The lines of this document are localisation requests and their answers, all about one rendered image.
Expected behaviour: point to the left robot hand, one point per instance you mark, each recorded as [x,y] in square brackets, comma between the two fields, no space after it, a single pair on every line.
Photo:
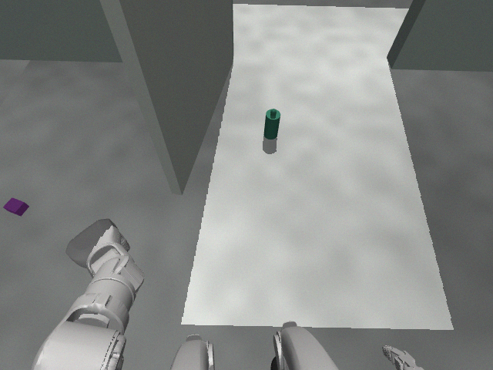
[102,231]

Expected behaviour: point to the right robot hand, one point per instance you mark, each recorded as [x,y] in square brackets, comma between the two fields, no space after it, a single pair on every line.
[401,359]

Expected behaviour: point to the left robot arm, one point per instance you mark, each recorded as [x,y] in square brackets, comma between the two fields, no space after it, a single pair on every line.
[91,335]

